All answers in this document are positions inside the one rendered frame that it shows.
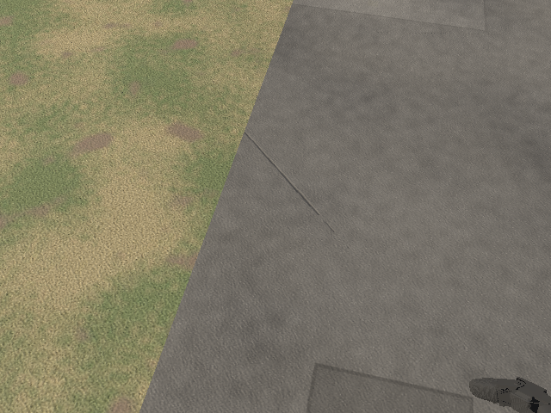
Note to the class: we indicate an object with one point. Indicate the robot right hand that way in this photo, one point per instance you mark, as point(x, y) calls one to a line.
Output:
point(520, 394)

